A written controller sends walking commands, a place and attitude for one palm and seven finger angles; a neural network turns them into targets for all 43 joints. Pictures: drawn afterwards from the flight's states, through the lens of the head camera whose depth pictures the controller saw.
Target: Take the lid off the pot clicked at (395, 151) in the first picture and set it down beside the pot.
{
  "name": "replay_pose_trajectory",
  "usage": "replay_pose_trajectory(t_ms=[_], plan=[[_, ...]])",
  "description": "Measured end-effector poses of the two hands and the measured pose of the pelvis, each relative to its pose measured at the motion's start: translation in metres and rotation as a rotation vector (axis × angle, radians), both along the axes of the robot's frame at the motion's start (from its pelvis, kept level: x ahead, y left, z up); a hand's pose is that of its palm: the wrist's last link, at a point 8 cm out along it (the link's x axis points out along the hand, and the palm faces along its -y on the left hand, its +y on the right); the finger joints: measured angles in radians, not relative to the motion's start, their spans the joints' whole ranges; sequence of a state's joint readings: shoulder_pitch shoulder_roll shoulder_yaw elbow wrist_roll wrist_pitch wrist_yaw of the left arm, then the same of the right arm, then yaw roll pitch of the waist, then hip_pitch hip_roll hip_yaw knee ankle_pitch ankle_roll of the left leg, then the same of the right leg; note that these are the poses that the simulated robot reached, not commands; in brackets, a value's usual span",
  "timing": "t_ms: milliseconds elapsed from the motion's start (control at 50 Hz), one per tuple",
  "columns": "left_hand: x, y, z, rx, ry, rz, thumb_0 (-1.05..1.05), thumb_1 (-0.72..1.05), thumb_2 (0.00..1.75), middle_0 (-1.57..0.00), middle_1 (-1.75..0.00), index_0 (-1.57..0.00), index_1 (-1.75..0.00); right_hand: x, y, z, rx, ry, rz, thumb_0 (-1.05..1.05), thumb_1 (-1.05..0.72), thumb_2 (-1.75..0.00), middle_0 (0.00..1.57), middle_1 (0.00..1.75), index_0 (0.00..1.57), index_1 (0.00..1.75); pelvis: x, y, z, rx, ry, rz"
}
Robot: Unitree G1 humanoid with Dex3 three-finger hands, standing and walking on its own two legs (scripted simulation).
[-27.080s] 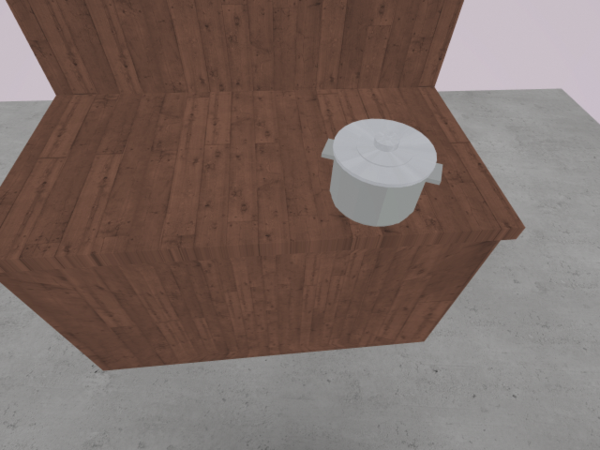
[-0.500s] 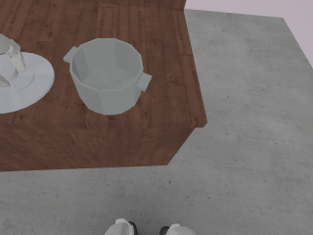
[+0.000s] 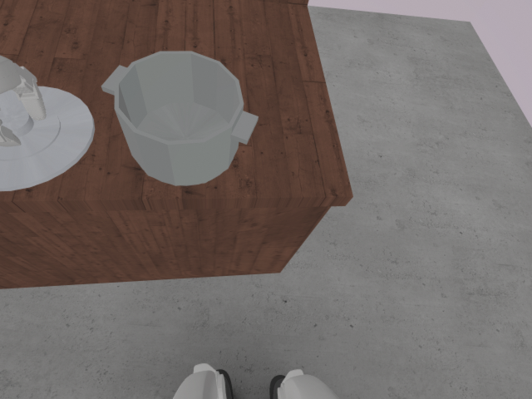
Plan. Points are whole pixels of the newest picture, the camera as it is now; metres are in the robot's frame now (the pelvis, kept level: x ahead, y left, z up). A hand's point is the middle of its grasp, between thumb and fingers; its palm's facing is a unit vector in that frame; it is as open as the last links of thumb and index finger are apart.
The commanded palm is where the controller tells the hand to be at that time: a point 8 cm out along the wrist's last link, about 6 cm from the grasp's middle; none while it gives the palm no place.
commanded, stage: lower the lid onto the table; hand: left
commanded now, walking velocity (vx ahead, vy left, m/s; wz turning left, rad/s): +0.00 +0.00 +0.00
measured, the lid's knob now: (12, 122) +0.52 +0.33 +0.03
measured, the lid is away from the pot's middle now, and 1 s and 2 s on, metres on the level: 0.24 0.24 0.24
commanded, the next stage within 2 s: open the fingers wide in 0.34 s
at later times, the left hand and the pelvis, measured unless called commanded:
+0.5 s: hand (8, 140) +0.49 +0.33 +0.03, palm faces -0.48 -0.14 -0.87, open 7.5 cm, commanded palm +0.53 +0.30 +0.09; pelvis +0.00 +0.00 -0.01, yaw +0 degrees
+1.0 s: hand (10, 162) +0.45 +0.31 +0.03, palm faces -0.48 -0.11 -0.87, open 7.8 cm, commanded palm +0.52 +0.30 +0.09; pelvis -0.02 -0.02 -0.01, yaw +3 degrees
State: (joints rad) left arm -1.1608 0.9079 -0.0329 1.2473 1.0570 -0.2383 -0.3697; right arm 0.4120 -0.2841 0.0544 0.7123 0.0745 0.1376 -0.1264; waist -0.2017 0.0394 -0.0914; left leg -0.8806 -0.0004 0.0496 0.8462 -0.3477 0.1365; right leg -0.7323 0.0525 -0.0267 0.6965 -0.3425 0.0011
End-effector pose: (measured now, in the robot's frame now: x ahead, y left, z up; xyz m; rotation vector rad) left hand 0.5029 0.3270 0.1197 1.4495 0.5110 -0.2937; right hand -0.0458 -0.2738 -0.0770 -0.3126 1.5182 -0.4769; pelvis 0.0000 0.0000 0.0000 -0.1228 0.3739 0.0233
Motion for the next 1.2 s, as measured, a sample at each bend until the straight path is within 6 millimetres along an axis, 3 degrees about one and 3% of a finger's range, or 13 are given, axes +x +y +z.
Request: replay_pose_trajectory(t_ms=[440,580,860,1060,1200], plan=[[0.003,0.005,-0.031,-0.007,0.019,0.011,0.01,0.31,0.59,-0.62,-0.99,-0.64,-0.99,0.000,0.004,-0.007,-0.008,0.030,0.002,0.00,-0.91,-0.89,0.21,0.30,0.20,0.30,-0.002,0.001,-0.010,-0.016,0.040,0.005],[-0.018,0.001,-0.043,-0.003,0.009,0.009,0.01,0.32,0.58,-0.61,-0.99,-0.62,-1.00,0.008,0.007,-0.011,0.056,0.045,0.018,0.00,-0.91,-0.89,0.21,0.30,0.20,0.30,-0.002,0.000,-0.007,-0.011,0.020,0.014],[-0.042,0.004,-0.033,0.030,0.013,0.052,0.01,0.37,0.55,-0.56,-1.02,-0.57,-1.02,0.036,-0.013,-0.015,0.046,-0.044,0.096,0.00,-0.91,-0.89,0.21,0.30,0.20,0.30,-0.012,-0.011,-0.008,-0.003,-0.010,0.050],[-0.038,-0.015,-0.027,0.009,-0.032,0.002,0.00,0.34,0.53,-0.50,-1.03,-0.50,-1.03,0.030,-0.023,-0.017,0.029,-0.054,0.087,0.00,-0.91,-0.89,0.21,0.30,0.20,0.30,-0.016,-0.020,-0.011,0.007,-0.011,0.043],[-0.029,-0.013,-0.025,0.038,-0.030,0.059,0.00,0.26,0.49,-0.43,-1.01,-0.42,-1.02,0.019,-0.024,-0.021,0.046,-0.041,0.056,0.00,-0.91,-0.89,0.21,0.30,0.20,0.30,-0.015,-0.026,-0.013,0.012,-0.002,0.029]])
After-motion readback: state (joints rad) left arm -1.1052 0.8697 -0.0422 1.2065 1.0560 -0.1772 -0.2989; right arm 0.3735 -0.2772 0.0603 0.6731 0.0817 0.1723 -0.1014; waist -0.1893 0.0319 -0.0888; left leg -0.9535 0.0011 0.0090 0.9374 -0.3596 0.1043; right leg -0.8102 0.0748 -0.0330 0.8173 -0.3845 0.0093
